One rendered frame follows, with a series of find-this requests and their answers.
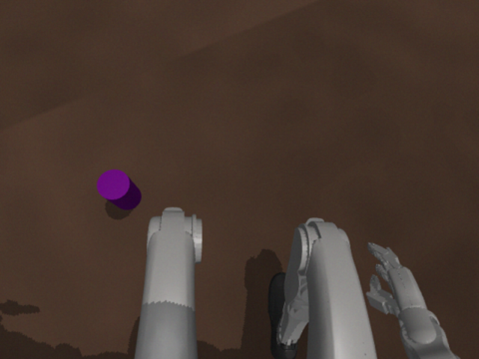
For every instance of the can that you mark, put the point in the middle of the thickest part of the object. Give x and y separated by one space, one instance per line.
116 187

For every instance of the right robot hand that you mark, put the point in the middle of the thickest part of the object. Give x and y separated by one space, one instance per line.
400 280

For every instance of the right robot arm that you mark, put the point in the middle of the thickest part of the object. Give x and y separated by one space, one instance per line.
422 335

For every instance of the right robot foot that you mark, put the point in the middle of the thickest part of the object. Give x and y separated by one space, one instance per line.
276 301

